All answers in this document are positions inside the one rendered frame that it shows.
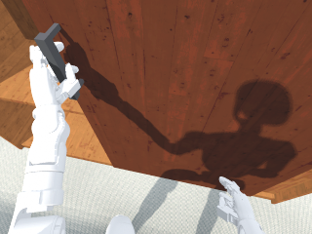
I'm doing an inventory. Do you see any robot right forearm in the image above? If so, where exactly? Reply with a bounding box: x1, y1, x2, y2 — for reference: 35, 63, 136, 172
237, 218, 265, 234

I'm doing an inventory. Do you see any handle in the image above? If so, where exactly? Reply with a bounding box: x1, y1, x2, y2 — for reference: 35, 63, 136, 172
34, 23, 84, 100

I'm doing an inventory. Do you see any wardrobe door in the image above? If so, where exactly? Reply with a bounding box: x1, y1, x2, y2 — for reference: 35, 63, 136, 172
262, 169, 312, 194
21, 0, 312, 197

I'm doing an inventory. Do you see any robot left thigh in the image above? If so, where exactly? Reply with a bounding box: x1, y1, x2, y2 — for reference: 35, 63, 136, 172
105, 215, 136, 234

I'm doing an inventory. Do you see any right robot hand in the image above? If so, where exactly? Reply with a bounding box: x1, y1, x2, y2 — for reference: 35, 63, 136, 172
216, 176, 255, 229

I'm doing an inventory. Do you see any left robot hand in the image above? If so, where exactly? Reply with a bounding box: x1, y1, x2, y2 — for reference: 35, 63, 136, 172
29, 42, 81, 108

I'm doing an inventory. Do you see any robot left forearm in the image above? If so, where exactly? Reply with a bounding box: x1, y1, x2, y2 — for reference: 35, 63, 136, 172
8, 104, 70, 234

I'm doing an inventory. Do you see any robot left upper arm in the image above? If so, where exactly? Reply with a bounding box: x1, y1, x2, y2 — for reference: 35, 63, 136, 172
12, 214, 66, 234

